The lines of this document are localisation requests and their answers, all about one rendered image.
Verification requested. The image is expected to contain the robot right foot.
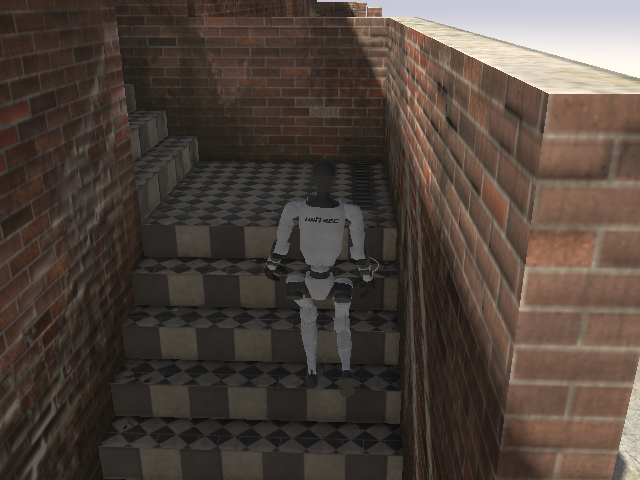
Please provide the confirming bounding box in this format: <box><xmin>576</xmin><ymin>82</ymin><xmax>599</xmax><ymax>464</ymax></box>
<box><xmin>340</xmin><ymin>370</ymin><xmax>355</xmax><ymax>397</ymax></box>

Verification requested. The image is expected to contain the robot foot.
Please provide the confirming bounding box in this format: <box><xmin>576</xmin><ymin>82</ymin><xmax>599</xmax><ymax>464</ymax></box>
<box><xmin>306</xmin><ymin>363</ymin><xmax>321</xmax><ymax>388</ymax></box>
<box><xmin>340</xmin><ymin>370</ymin><xmax>355</xmax><ymax>397</ymax></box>

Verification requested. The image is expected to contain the right robot upper arm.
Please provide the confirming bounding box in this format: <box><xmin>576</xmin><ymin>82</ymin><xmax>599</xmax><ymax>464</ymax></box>
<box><xmin>344</xmin><ymin>203</ymin><xmax>365</xmax><ymax>260</ymax></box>

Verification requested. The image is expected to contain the robot left forearm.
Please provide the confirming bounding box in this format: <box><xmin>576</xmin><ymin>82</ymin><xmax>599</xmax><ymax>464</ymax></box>
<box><xmin>266</xmin><ymin>239</ymin><xmax>284</xmax><ymax>270</ymax></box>

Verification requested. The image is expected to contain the left robot upper arm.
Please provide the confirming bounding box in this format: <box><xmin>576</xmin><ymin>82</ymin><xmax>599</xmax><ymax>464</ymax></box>
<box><xmin>273</xmin><ymin>201</ymin><xmax>302</xmax><ymax>255</ymax></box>

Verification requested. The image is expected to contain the robot left foot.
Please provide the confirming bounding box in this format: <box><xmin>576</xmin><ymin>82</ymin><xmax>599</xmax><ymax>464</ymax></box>
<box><xmin>306</xmin><ymin>363</ymin><xmax>321</xmax><ymax>388</ymax></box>

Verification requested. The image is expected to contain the robot right hand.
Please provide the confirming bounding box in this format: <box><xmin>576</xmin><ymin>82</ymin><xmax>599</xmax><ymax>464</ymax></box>
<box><xmin>353</xmin><ymin>276</ymin><xmax>375</xmax><ymax>298</ymax></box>

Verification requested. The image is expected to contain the robot left hand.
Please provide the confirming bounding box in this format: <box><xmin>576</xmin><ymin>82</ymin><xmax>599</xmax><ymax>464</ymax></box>
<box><xmin>264</xmin><ymin>265</ymin><xmax>288</xmax><ymax>282</ymax></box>

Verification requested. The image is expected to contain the robot right forearm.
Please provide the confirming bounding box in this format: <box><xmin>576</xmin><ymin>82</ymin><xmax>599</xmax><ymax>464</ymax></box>
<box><xmin>355</xmin><ymin>245</ymin><xmax>374</xmax><ymax>282</ymax></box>

